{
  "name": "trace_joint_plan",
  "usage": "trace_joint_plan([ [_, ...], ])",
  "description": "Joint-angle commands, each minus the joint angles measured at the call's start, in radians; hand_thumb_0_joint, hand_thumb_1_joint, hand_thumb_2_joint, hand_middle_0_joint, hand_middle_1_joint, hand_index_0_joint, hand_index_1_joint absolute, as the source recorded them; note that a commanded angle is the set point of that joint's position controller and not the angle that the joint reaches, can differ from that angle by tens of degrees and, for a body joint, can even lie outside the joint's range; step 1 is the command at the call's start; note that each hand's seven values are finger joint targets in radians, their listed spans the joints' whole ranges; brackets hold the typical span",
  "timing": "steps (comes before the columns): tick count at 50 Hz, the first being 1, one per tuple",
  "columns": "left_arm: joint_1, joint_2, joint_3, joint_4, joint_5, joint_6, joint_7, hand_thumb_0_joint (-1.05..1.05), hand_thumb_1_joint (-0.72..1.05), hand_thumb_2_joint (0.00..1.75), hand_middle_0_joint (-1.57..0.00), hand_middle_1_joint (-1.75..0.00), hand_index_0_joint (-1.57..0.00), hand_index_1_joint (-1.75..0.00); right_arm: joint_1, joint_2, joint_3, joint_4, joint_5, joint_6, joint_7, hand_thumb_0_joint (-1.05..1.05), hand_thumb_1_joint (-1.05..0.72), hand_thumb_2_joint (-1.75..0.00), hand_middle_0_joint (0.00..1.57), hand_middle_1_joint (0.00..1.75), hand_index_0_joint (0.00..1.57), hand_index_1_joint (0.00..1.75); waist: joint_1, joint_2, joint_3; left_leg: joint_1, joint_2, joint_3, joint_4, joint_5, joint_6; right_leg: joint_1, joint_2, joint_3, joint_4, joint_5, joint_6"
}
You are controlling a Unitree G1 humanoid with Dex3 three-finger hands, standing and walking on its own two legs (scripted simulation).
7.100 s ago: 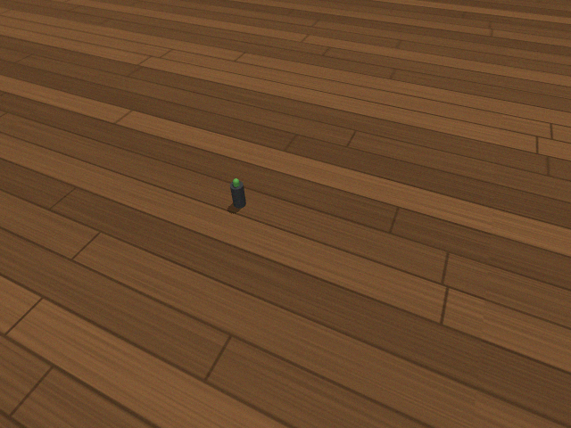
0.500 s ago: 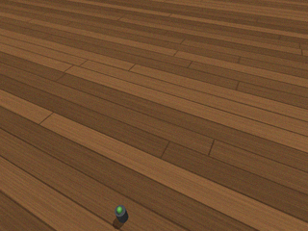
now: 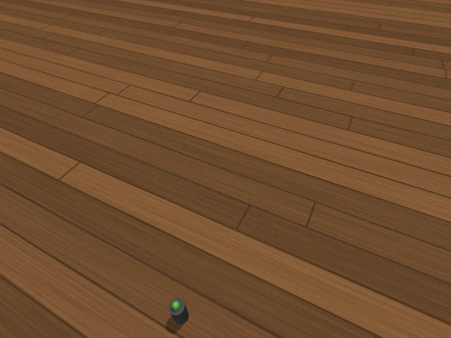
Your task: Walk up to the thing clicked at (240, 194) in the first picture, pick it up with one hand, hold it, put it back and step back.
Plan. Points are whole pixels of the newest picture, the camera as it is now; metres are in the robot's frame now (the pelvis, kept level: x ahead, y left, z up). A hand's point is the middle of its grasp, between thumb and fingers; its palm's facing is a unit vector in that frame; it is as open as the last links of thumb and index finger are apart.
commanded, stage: stand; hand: left
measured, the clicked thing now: (178, 310) +0.39 +0.22 -0.70
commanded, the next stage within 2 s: go down in 0.58 s
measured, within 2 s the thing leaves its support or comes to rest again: neither
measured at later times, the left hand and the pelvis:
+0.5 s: hand out of the picture +0.08 +0.25 -0.16, palm faces -0.02 -0.94 -0.35, open 7.4 cm; pelvis +0.01 +0.00 +0.00, yaw +0 degrees
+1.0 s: hand out of the picture +0.16 +0.26 -0.16, palm faces +0.05 -0.94 -0.34, open 12.8 cm; pelvis +0.00 +0.00 -0.02, yaw +0 degrees
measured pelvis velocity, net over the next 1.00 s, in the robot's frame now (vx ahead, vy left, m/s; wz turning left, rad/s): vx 0.00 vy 0.00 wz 0.01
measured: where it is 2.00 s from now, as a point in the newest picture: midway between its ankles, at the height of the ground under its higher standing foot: outside the picture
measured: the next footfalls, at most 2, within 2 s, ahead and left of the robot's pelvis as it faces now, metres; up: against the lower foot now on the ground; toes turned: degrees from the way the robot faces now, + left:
none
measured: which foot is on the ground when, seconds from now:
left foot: down 0.00-1.00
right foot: down 0.00-1.00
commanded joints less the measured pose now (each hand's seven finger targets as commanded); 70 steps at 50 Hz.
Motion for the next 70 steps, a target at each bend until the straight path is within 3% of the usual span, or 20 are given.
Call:
trace_joint_plan([
  [1, -0.041, 0.214, 0.037, -0.064, 0.003, -0.023, 0.013, 0.00, 0.90, 0.90, -0.20, -0.30, -0.20, -0.30, -0.039, -0.216, -0.036, -0.060, 0.002, -0.019, -0.019, 0.00, -0.90, -0.90, 0.20, 0.30, 0.20, 0.30, 0.002, 0.011, -0.065, 0.000, 0.108, -0.096, -0.048, 0.076, 0.032, -0.003, -0.129, 0.115, -0.062, 0.098, -0.016],
  [8, -0.036, 0.217, 0.038, -0.064, 0.004, -0.025, 0.015, 0.00, 0.90, 0.90, -0.20, -0.30, -0.20, -0.30, -0.033, -0.215, -0.034, -0.063, 0.004, -0.019, -0.022, 0.00, -0.90, -0.90, 0.20, 0.30, 0.20, 0.30, 0.003, 0.002, -0.086, 0.020, 0.113, -0.093, -0.036, 0.118, 0.036, 0.015, -0.133, 0.111, -0.052, 0.155, -0.014],
  [15, -0.037, 0.217, 0.038, -0.060, 0.000, -0.022, 0.015, 0.00, 0.90, 0.90, -0.20, -0.30, -0.20, -0.30, -0.033, -0.211, -0.034, -0.062, 0.003, -0.017, -0.021, 0.00, -0.90, -0.90, 0.20, 0.30, 0.20, 0.30, 0.004, -0.004, -0.060, 0.001, 0.109, -0.096, -0.047, 0.090, 0.031, 0.006, -0.128, 0.109, -0.058, 0.105, -0.015],
  [21, -0.043, 0.216, 0.038, -0.066, 0.003, -0.024, 0.016, 0.00, 0.90, 0.90, -0.20, -0.30, -0.20, -0.30, -0.035, -0.214, -0.035, -0.065, 0.003, -0.019, -0.022, 0.00, -0.90, -0.90, 0.20, 0.30, 0.20, 0.30, 0.003, 0.007, -0.094, 0.019, 0.114, -0.094, -0.037, 0.140, 0.033, 0.034, -0.136, 0.109, -0.044, 0.178, -0.019],
  [33, -0.040, 0.216, 0.040, -0.062, 0.002, -0.024, 0.016, 0.00, 0.90, 0.90, -0.20, -0.30, -0.20, -0.30, -0.034, -0.208, -0.034, -0.067, 0.004, -0.018, -0.022, 0.00, -0.90, -0.90, 0.20, 0.30, 0.20, 0.30, 0.001, -0.005, -0.071, 0.020, 0.112, -0.091, -0.046, 0.132, 0.032, 0.021, -0.131, 0.106, -0.052, 0.169, -0.017],
  [34, -0.035, 0.215, 0.040, -0.065, 0.003, -0.024, 0.017, 0.00, 0.82, 0.82, -0.12, -0.22, -0.12, -0.22, -0.038, -0.215, -0.035, -0.068, 0.003, -0.018, -0.022, 0.00, -0.95, -0.90, 0.21, 0.29, 0.20, 0.29, 0.005, 0.006, -0.069, 0.022, 0.113, -0.090, -0.045, 0.132, 0.032, 0.014, -0.129, 0.105, -0.054, 0.168, -0.016],
  [35, -0.386, 0.029, 0.039, -0.416, -0.047, -0.111, 0.030, 0.00, 0.74, 0.74, -0.04, -0.14, -0.04, -0.14, -0.015, -0.040, 0.007, -0.345, 0.074, -0.067, -0.043, 0.00, -0.95, -0.91, 0.20, 0.30, 0.20, 0.30, -0.115, 0.055, 0.027, -0.127, -0.044, 0.026, 0.031, -0.008, 0.037, -0.203, -0.005, 0.031, 0.003, 0.061, -0.004],
  [36, -0.464, 0.098, 0.067, -0.336, -0.040, -0.100, 0.034, 0.00, 0.66, 0.66, -0.01, -0.06, -0.02, -0.06, 0.037, -0.071, -0.001, -0.291, 0.074, -0.067, -0.053, 0.00, -0.95, -0.92, 0.20, 0.30, 0.20, 0.30, -0.079, -0.020, -0.027, -0.118, -0.039, 0.016, 0.052, -0.012, 0.044, -0.146, -0.006, 0.017, 0.008, 0.028, 0.002],
  [37, -0.289, 0.204, 0.140, -0.157, -0.020, -0.058, 0.042, 0.00, 0.58, 0.58, -0.01, -0.05, -0.02, -0.04, 0.059, -0.107, -0.015, -0.285, 0.071, -0.059, -0.057, 0.00, -0.96, -0.92, 0.20, 0.30, 0.20, 0.30, -0.059, -0.045, -0.012, -0.149, -0.047, 0.021, 0.068, -0.048, 0.047, -0.147, 0.002, 0.005, 0.013, -0.029, -0.003],
  [38, -0.203, 0.197, 0.148, -0.104, -0.013, -0.042, 0.028, 0.00, 0.50, 0.50, -0.02, -0.07, -0.02, -0.06, 0.066, -0.102, -0.025, -0.307, 0.070, -0.049, -0.055, 0.00, -0.96, -0.92, 0.20, 0.30, 0.20, 0.30, -0.024, -0.018, -0.005, -0.183, -0.043, 0.024, 0.091, -0.033, 0.041, -0.167, 0.003, 0.002, 0.040, -0.032, -0.009],
  [39, -0.276, 0.216, 0.149, -0.145, 0.009, -0.045, 0.017, 0.00, 0.42, 0.42, -0.01, -0.07, -0.01, -0.07, 0.077, -0.104, -0.039, -0.332, 0.059, -0.050, -0.059, 0.00, -0.96, -0.92, 0.20, 0.30, 0.20, 0.30, -0.027, -0.024, -0.079, -0.190, -0.043, 0.020, 0.126, -0.016, 0.043, -0.179, 0.002, 0.006, 0.072, -0.015, -0.010],
  [40, -0.300, 0.276, 0.195, -0.174, 0.022, -0.055, 0.013, 0.00, 0.34, 0.34, -0.02, -0.09, -0.02, -0.09, 0.101, -0.106, -0.055, -0.344, 0.059, -0.057, -0.067, 0.00, -0.95, -0.92, 0.20, 0.30, 0.20, 0.30, -0.019, -0.023, -0.161, -0.174, -0.041, 0.012, 0.144, 0.022, 0.043, -0.156, -0.001, 0.010, 0.102, 0.039, -0.006],
  [42, -0.145, 0.237, 0.212, -0.100, 0.066, -0.033, -0.014, 0.00, 0.20, 0.25, -0.03, -0.08, -0.03, -0.08, 0.132, -0.095, -0.072, -0.382, 0.040, -0.063, -0.059, 0.00, -0.94, -0.91, 0.20, 0.30, 0.20, 0.30, -0.006, -0.014, -0.254, -0.229, -0.049, 0.004, 0.215, 0.079, 0.039, -0.143, -0.007, 0.011, 0.183, 0.108, -0.008],
  [44, -0.052, 0.240, 0.259, -0.139, 0.077, -0.017, -0.020, 0.00, 0.10, 0.21, -0.04, -0.07, -0.04, -0.07, 0.143, -0.085, -0.083, -0.421, 0.037, -0.068, -0.053, 0.00, -0.93, -0.91, 0.20, 0.30, 0.20, 0.30, 0.040, 0.003, -0.323, -0.260, -0.058, 0.004, 0.249, 0.124, 0.035, -0.107, -0.007, 0.012, 0.219, 0.145, -0.010],
  [46, -0.081, 0.205, 0.236, -0.203, 0.078, 0.011, -0.018, 0.00, -0.01, 0.15, -0.06, -0.07, -0.06, -0.06, 0.126, -0.075, -0.080, -0.462, 0.038, -0.068, -0.054, 0.00, -0.91, -0.90, 0.20, 0.30, 0.20, 0.30, 0.032, 0.061, -0.306, -0.259, -0.059, 0.003, 0.250, 0.113, 0.026, -0.155, -0.002, 0.012, 0.229, 0.119, -0.016],
  [50, -0.093, 0.208, 0.255, -0.273, 0.071, 0.069, -0.019, 0.00, -0.22, 0.10, -0.07, -0.06, -0.07, -0.06, 0.097, -0.072, -0.078, -0.531, 0.041, -0.080, -0.051, 0.00, -0.88, -0.89, 0.20, 0.30, 0.20, 0.30, 0.009, 0.024, -0.244, -0.348, -0.043, -0.011, 0.311, 0.034, 0.026, -0.266, 0.008, -0.002, 0.272, 0.017, -0.016],
  [53, -0.092, 0.186, 0.244, -0.385, 0.060, 0.083, -0.033, 0.00, -0.37, 0.09, -0.08, -0.07, -0.07, -0.08, 0.103, -0.071, -0.083, -0.569, 0.041, -0.099, -0.055, 0.00, -0.85, -0.89, 0.20, 0.30, 0.20, 0.30, -0.008, 0.025, -0.247, -0.378, -0.033, -0.019, 0.349, -0.023, 0.025, -0.347, 0.014, -0.004, 0.315, -0.046, -0.017],
  [56, -0.079, 0.177, 0.245, -0.493, 0.050, 0.090, -0.045, 0.00, -0.49, 0.07, -0.08, -0.08, -0.07, -0.09, 0.123, -0.065, -0.087, -0.587, 0.038, -0.121, -0.060, 0.00, -0.83, -0.88, 0.20, 0.30, 0.20, 0.30, -0.017, 0.028, -0.299, -0.403, -0.028, -0.028, 0.406, -0.011, 0.026, -0.383, 0.015, -0.008, 0.379, -0.033, -0.014],
  [65, 0.075, 0.209, 0.291, -0.734, 0.050, 0.151, -0.041, 0.00, -0.57, 0.06, -0.10, -0.09, -0.09, -0.10, 0.123, -0.059, -0.082, -0.651, 0.036, -0.166, -0.088, 0.00, -0.83, -0.88, 0.20, 0.30, 0.20, 0.30, -0.018, 0.078, -0.359, -0.469, -0.019, -0.048, 0.516, -0.004, 0.024, -0.464, 0.007, -0.004, 0.490, -0.036, -0.013],
  [70, 0.151, 0.178, 0.279, -0.812, 0.040, 0.212, -0.040, 0.00, -0.52, 0.07, -0.10, -0.08, -0.08, -0.09, 0.114, -0.052, -0.075, -0.679, 0.033, -0.181, -0.104, 0.00, -0.82, -0.88, 0.20, 0.30, 0.20, 0.30, -0.026, 0.085, -0.341, -0.503, -0.015, -0.058, 0.547, -0.019, 0.022, -0.510, 0.011, -0.015, 0.519, -0.059, -0.012],
])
